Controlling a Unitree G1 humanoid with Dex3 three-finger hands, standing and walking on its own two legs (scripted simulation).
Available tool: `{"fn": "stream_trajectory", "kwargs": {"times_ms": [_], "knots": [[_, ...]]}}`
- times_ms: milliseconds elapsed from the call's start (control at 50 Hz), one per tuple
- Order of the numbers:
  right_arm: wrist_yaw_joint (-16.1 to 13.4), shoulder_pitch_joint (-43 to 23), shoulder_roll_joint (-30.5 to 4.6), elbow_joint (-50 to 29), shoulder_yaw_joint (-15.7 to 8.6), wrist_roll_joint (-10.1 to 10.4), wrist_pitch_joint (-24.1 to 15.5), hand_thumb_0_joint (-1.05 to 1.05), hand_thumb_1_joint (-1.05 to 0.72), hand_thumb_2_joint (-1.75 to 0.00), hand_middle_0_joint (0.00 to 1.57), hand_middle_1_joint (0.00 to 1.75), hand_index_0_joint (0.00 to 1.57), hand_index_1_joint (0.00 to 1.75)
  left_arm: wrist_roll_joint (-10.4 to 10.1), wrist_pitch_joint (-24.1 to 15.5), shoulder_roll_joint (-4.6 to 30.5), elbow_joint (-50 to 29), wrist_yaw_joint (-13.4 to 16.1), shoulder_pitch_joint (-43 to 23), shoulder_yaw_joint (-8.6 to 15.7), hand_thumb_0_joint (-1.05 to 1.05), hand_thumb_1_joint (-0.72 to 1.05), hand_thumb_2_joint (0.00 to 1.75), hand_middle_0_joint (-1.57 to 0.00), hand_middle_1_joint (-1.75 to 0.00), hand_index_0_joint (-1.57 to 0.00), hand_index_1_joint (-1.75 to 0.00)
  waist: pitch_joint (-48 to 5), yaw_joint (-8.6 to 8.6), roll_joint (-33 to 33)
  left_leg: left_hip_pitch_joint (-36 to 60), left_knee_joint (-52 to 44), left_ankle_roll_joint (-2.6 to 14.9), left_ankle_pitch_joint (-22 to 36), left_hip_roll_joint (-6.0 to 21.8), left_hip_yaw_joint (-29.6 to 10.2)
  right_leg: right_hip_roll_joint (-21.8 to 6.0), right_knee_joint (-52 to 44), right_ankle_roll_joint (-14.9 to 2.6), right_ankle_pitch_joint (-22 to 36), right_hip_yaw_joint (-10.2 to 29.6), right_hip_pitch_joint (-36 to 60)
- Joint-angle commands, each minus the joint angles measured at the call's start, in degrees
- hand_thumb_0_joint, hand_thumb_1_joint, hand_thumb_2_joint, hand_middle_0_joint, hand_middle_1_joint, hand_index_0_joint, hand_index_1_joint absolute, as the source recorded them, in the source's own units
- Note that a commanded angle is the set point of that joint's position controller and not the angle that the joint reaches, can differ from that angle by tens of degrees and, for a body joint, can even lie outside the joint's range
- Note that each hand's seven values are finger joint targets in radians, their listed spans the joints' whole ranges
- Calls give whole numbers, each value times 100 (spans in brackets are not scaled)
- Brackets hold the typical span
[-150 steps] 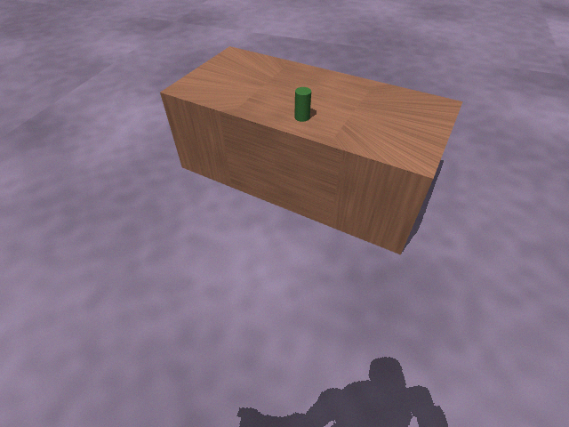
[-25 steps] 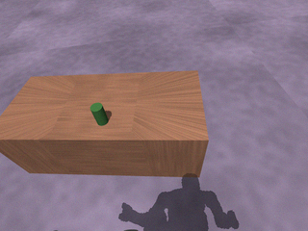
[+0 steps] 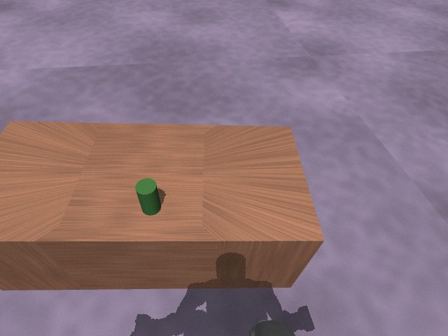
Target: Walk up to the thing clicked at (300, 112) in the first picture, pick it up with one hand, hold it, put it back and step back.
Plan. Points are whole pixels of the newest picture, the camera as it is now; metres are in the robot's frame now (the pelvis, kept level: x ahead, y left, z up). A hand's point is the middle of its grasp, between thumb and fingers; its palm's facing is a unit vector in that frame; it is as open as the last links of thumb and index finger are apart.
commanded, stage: walk up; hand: left
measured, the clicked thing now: (148, 197) +0.58 +0.21 -0.26
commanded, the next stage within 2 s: stand in 1.90 s
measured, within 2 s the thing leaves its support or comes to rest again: neither
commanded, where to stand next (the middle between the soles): +0.13 +0.00 m, yaw -1 degrees
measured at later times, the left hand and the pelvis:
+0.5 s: hand (95, 321) +0.21 +0.25 -0.15, palm faces -0.08 -0.94 -0.33, open 7.3 cm; pelvis +0.06 +0.02 -0.01, yaw -3 degrees
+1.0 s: hand out of the picture +0.14 +0.27 -0.15, palm faces -0.01 -0.94 -0.34, open 7.3 cm; pelvis +0.08 +0.01 +0.01, yaw -1 degrees
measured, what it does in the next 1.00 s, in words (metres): steps on the spot: right foot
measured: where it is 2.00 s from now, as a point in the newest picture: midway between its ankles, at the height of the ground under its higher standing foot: outside the picture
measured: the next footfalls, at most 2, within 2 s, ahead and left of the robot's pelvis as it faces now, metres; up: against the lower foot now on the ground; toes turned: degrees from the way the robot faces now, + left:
right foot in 0.24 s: +0.16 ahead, -0.10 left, +0.00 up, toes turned -3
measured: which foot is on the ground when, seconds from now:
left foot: down 0.00-1.00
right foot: up 0.00-0.22, down 0.24-1.00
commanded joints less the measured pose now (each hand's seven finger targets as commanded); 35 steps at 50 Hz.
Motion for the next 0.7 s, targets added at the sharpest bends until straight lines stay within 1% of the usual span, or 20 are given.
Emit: {"fn": "stream_trajectory", "kwargs": {"times_ms": [0, 20, 40, 80, 120, 160, 200, 220, 240, 260, 280, 340, 400, 420, 440, 460, 480, 500, 560, 680], "knots": [[-194, 104, -1531, -447, -449, 57, -175, 0, -90, -90, 20, 30, 20, 30, 52, -56, 890, -404, -28, 73, 248, 0, 90, 90, -20, -30, -20, -30, 212, 48, 971, 335, -1711, 912, 827, 1288, -1288, -187, -827, 194, 255, 73, -401], [-226, 140, -1550, -431, -438, 63, -169, 0, -90, -90, 20, 30, 20, 30, 71, -29, 815, -467, -33, -9, 237, 0, 90, 90, -20, -30, -20, -30, 181, 53, 946, 457, -1591, 995, 1302, 1407, -1270, -184, -1001, 185, 244, 23, -384], [-260, 218, -1516, -406, -424, 49, -162, 0, -90, -90, 20, 30, 20, 30, 94, -7, 779, -515, -26, -209, 226, 0, 90, 90, -20, -30, -20, -30, 152, -7, 818, 463, -1435, 934, 2115, 1400, -1163, -183, -1210, 168, 299, -38, -265], [-324, 225, -1399, -374, -350, 57, -141, 0, -90, -90, 20, 30, 20, 30, 76, -6, 563, -573, 3, -312, 182, 0, 90, 90, -20, -30, -20, -30, -72, 81, 741, 467, -912, 776, 4078, 1384, -795, -141, -1677, 83, 623, -234, 299], [-376, 92, -1360, -354, -310, 81, -103, 0, -90, -90, 20, 30, 20, 30, 63, 11, 488, -536, 36, -370, 166, 0, 90, 90, -20, -30, -20, -30, -275, 112, 721, 487, -581, 651, 4358, 1272, -665, 3, -1966, 24, 815, -359, 671], [-415, 10, -1363, -310, -304, 102, -40, 0, -90, -90, 20, 30, 20, 30, 65, 50, 471, -503, 64, -541, 166, 0, 90, 90, -20, -30, -20, -30, -353, 75, 666, 418, -320, 530, 3984, 1169, -671, 104, -2360, -57, 862, -404, 974], [-427, -127, -1281, -264, -234, 175, -12, 0, -90, -90, 20, 30, 20, 30, 73, 35, 522, -372, 93, -313, 181, 0, 90, 90, -20, -30, -20, -30, -573, 308, 492, 292, 260, 272, 3470, 953, -630, 105, -3183, -219, 1512, -261, 1747], [-423, -76, -1061, -249, -157, 221, -27, 0, -90, -90, 20, 30, 20, 30, 97, -3, 813, -341, 120, -179, 244, 0, 90, 90, -20, -30, -20, -30, -872, 399, -5, 15, 809, 88, 2719, 761, -563, -359, -3288, -409, 2625, 352, 2335], [-434, -9, -877, -258, -80, 233, -38, 0, -90, -90, 20, 30, 20, 30, 101, -30, 1098, -333, 139, -111, 324, 0, 90, 90, -20, -30, -20, -30, -1170, 445, -684, -480, 1656, -150, 1212, 361, -352, -1305, -3344, -870, 3460, 1579, 2710], [-477, 55, -862, -150, -69, 220, 30, 0, -90, -90, 20, 30, 20, 30, 25, -18, 1059, -384, 146, -347, 264, 0, 90, 90, -20, -30, -20, -30, -1209, 425, -829, -754, 2050, -266, -1506, -155, -493, -2000, -3496, -1600, 3676, 2427, 2631], [-537, -97, -1051, -45, -117, 157, 87, 0, -90, -90, 20, 30, 20, 30, 48, 22, 1140, -406, 153, -593, 246, 0, 90, 90, -20, -30, -20, -30, -996, 392, -789, -737, 1804, -171, -2429, -18, -690, -2119, -3488, -1745, 3187, 2615, 2246], [-459, -38, -1066, 350, -80, 194, 50, 0, -90, -90, 20, 30, 20, 30, 80, 97, 782, -420, 156, -1180, 112, 0, 90, 90, -20, -30, -20, -30, -751, 114, -660, -307, 1047, -130, -1695, -28, -635, -1359, -3547, -1107, 2639, 1347, 1653], [-475, 97, -1017, 635, -62, 150, -22, 0, -90, -90, 20, 30, 20, 30, 98, 204, 775, -380, 118, -1538, 101, 0, 90, 90, -20, -30, -20, -30, -898, -26, -585, 559, -327, -186, 397, -41, -514, -845, -3192, -629, 2106, 752, 1193], [-513, 102, -1091, 717, -91, 94, -52, 0, -90, -90, 20, 30, 20, 30, 75, 264, 711, -374, 83, -1641, 101, 0, 90, 90, -20, -30, -20, -30, -917, -42, -480, 716, -573, -143, 737, 102, -709, -728, -3008, -461, 1949, 599, 1047], [-557, -74, -1280, 695, -140, 51, -87, 0, -90, -90, 20, 30, 20, 30, 55, 318, 607, -388, 49, -1644, 101, 0, 90, 90, -20, -30, -20, -30, -859, 31, -190, 646, -859, 1, 781, 513, -1294, -535, -2812, -294, 1684, 454, 910], [-571, -570, -1490, 588, -153, 18, -130, 0, -90, -90, 20, 30, 20, 30, 41, 370, 523, -320, 3, -1514, 98, 0, 90, 90, -20, -30, -20, -30, -518, 252, 131, 158, -1175, 218, 306, 993, -1951, -325, -2901, -63, 951, 401, 813], [-552, -998, -1588, 561, -169, 45, -116, 0, -90, -90, 20, 30, 20, 30, 66, 409, 697, -150, -9, -1485, 177, 0, 90, 90, -20, -30, -20, -30, -191, 376, 249, -639, -1125, 457, -241, 1196, -1917, -178, -2861, -36, 148, 144, 1368], [-529, -1195, -1498, 579, -146, 35, -101, 0, -90, -90, 20, 30, 20, 30, 113, 411, 655, -29, -24, -1383, 190, 0, 90, 90, -20, -30, -20, -30, -116, 465, 271, -814, -1072, 400, -449, 1126, -1754, -225, -3010, -96, 35, 183, 1623], [-511, -993, -1270, 732, -37, 5, -157, 0, -90, -90, 20, 30, 20, 30, 88, 365, 649, 40, -113, -1613, 200, 0, 90, 90, -20, -30, -20, -30, -102, 312, 430, -680, -1218, 95, -416, 642, -1297, -406, -3345, -213, 581, 535, 1616], [-515, -1314, -1277, 830, -5, 14, -157, 0, -90, -90, 20, 30, 20, 30, 53, 400, 577, 332, -160, -1647, 134, 0, 90, 90, -20, -30, -20, -30, -330, 354, 728, -281, -1407, 60, -50, 698, -1271, -331, -3563, -112, 853, 316, 1867]]}}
